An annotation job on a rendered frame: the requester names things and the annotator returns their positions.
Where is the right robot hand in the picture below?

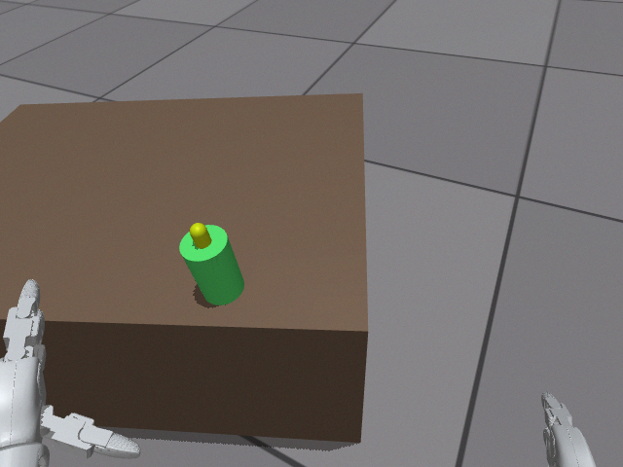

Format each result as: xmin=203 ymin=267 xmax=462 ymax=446
xmin=541 ymin=392 xmax=596 ymax=467

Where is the bottle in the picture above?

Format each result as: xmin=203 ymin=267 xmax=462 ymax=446
xmin=179 ymin=223 xmax=244 ymax=305

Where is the left robot arm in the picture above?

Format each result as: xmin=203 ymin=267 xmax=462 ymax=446
xmin=0 ymin=442 xmax=50 ymax=467

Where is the left robot hand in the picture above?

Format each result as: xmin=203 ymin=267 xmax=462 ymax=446
xmin=0 ymin=279 xmax=141 ymax=458

